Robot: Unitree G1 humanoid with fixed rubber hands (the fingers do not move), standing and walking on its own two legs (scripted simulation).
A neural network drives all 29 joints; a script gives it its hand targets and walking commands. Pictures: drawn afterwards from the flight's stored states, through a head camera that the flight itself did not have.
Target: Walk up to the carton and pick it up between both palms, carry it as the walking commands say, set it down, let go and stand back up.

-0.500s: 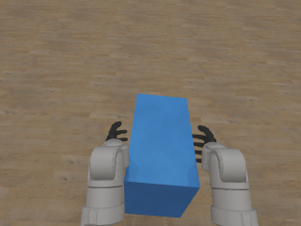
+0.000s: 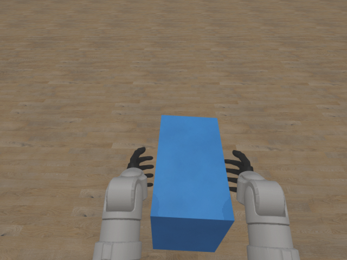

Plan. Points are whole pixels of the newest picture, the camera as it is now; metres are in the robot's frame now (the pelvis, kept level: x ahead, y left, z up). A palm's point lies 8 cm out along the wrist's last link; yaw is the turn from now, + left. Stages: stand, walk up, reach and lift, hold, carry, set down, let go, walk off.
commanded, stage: carry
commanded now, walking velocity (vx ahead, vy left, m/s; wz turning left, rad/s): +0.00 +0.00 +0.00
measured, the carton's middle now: (186, 180) +0.36 +0.01 +0.00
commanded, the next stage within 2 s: none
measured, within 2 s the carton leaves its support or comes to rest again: neither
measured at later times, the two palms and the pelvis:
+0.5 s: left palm (141, 181) +0.30 +0.11 +0.08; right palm (253, 187) +0.29 -0.14 +0.07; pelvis -0.01 -0.01 +0.00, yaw +0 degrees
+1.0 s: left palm (141, 182) +0.30 +0.11 +0.07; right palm (253, 188) +0.30 -0.14 +0.07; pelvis +0.00 -0.01 +0.00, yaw +0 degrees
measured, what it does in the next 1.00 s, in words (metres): stands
